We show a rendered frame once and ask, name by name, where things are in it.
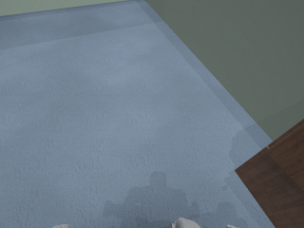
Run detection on cupboard door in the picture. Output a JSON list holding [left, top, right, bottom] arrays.
[[266, 124, 304, 191]]

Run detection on robot right thigh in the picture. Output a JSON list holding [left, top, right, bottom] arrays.
[[170, 218, 200, 228]]

